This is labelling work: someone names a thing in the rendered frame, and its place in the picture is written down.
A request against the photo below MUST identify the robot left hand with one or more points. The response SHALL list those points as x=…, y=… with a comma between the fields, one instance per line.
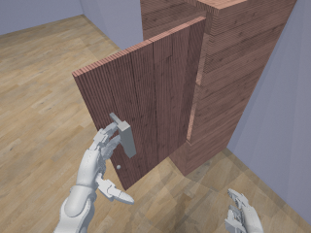
x=94, y=160

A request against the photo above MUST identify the robot left forearm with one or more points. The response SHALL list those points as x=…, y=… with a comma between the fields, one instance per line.
x=77, y=210

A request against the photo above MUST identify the robot right hand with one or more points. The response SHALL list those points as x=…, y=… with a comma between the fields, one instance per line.
x=247, y=219

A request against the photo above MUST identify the handle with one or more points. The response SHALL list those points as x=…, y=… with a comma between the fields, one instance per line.
x=126, y=135

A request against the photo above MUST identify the cupboard door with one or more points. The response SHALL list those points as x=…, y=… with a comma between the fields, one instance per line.
x=150, y=86

